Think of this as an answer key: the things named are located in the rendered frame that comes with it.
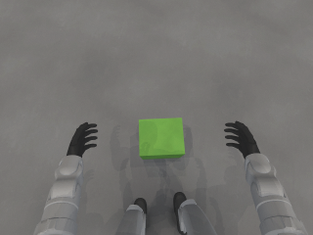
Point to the left robot hand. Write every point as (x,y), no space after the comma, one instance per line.
(77,144)

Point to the left robot thigh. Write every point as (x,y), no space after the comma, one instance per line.
(132,223)

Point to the carton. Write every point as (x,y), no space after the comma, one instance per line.
(161,138)

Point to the right robot hand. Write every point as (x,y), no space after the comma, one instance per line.
(247,145)

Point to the right robot forearm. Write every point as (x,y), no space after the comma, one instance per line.
(270,198)

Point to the robot right foot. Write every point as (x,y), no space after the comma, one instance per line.
(178,199)

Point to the left robot forearm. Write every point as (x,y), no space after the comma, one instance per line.
(62,205)

